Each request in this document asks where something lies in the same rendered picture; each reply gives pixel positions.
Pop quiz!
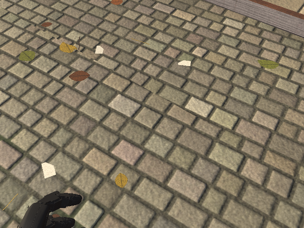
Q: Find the left robot hand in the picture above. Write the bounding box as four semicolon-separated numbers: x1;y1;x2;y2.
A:
17;191;85;228

